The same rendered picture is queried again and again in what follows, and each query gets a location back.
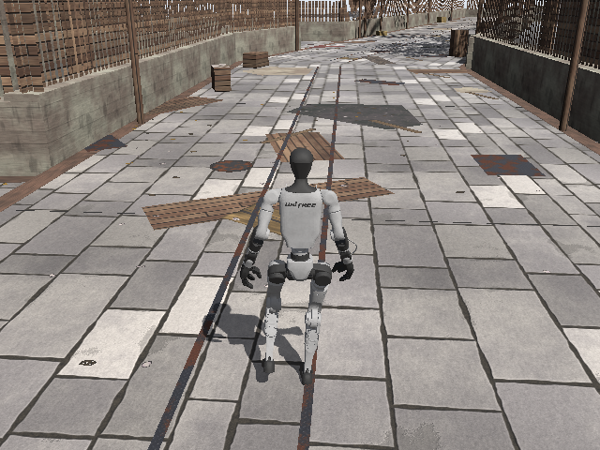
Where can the robot left upper arm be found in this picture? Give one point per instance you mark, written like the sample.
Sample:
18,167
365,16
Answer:
270,197

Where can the left robot hand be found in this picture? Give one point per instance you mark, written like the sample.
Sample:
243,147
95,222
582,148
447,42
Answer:
245,275

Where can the robot right upper arm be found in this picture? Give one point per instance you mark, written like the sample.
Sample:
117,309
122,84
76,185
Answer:
330,198

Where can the right robot hand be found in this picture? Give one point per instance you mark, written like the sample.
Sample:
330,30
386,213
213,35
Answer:
340,267

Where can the left robot thigh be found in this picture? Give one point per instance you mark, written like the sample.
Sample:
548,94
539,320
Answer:
276,274

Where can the robot right forearm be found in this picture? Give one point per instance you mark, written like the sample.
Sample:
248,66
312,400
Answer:
344,249

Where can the humanoid robot head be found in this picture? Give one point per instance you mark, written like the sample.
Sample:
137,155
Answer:
301,161

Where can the robot left forearm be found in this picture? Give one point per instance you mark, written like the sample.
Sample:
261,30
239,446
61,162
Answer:
252,250

